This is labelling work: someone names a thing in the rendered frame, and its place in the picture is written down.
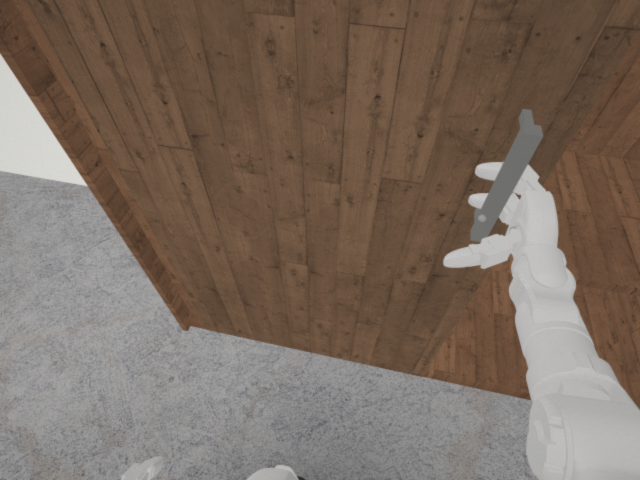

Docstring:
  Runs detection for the handle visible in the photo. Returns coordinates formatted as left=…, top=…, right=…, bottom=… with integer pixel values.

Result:
left=470, top=109, right=543, bottom=242

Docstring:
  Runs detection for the robot left hand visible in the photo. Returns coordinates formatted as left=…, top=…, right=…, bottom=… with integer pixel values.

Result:
left=121, top=456, right=164, bottom=480

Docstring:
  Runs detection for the robot right forearm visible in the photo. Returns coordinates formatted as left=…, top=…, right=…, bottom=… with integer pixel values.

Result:
left=509, top=244, right=640, bottom=411

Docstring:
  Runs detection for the robot right hand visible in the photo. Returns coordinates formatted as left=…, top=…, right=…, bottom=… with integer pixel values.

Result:
left=443, top=162, right=558, bottom=269

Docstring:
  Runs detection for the robot right upper arm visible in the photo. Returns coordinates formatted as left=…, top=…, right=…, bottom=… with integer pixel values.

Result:
left=526, top=393, right=640, bottom=480

